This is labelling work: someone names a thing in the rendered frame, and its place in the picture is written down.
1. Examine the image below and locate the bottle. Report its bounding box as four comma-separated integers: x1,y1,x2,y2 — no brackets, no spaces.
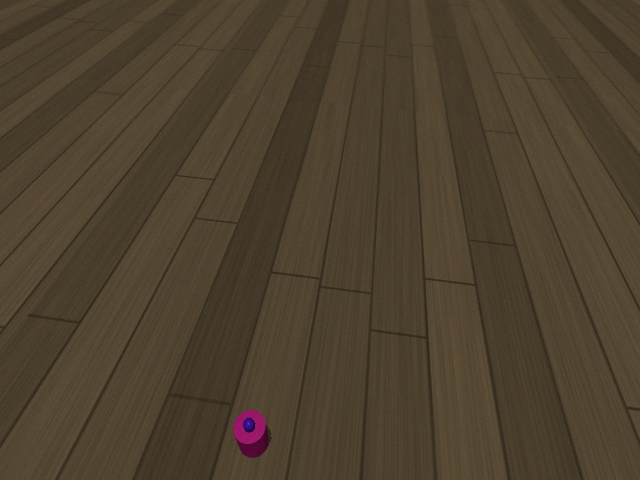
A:
233,410,269,458

